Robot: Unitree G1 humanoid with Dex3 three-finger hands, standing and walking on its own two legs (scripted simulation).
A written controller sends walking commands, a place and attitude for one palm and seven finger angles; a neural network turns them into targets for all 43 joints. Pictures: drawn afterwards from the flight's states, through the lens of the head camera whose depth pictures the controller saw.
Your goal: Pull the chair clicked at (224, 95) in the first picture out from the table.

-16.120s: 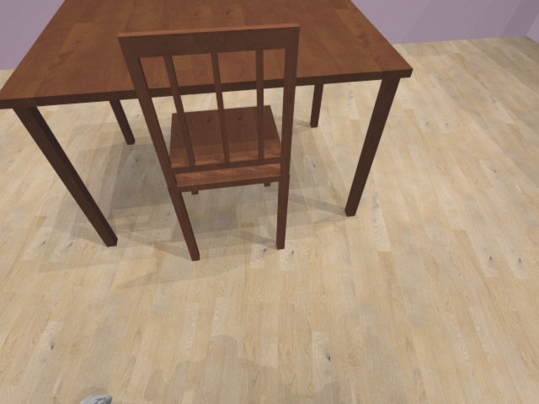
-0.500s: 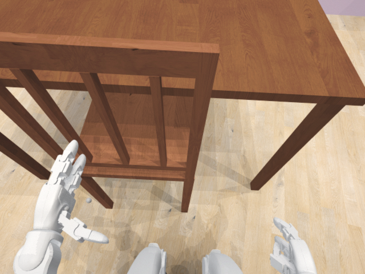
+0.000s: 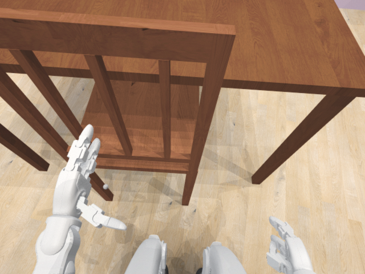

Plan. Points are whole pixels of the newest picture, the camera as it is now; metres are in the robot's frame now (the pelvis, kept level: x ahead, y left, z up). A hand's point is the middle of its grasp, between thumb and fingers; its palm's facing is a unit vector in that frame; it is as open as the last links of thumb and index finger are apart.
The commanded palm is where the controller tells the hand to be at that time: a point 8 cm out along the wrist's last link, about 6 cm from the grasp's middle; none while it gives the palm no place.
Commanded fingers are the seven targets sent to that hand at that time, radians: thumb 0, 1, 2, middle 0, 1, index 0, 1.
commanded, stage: aim the fingers beside a spindle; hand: left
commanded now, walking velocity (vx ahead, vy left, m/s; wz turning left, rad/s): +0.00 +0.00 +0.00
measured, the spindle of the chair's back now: (116, 117) +0.42 +0.17 +0.06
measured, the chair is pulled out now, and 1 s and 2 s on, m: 0.00 0.00 0.00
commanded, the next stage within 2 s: none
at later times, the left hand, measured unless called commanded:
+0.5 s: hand (114, 193) +0.28 +0.16 +0.00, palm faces -0.02 -1.00 +0.00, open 16.9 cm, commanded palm +0.25 +0.21 +0.02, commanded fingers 0.00 -0.50 0.30 -0.06 -0.08 -0.06 -0.08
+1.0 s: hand (113, 181) +0.28 +0.15 +0.06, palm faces +0.00 -1.00 -0.10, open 16.9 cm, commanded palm +0.26 +0.21 +0.02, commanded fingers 0.00 -0.50 0.30 -0.06 -0.08 -0.06 -0.08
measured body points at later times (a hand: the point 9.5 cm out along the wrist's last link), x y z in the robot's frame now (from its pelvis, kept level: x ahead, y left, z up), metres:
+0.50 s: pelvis +0.01 -0.01 +0.00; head +0.12 +0.00 +0.43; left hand +0.27 +0.21 +0.01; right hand +0.19 -0.25 -0.10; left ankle +0.02 +0.08 -0.63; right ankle +0.01 -0.10 -0.63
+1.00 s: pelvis +0.01 -0.02 +0.00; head +0.11 -0.01 +0.44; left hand +0.28 +0.20 +0.07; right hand +0.18 -0.26 -0.10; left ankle +0.02 +0.08 -0.63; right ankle +0.01 -0.10 -0.63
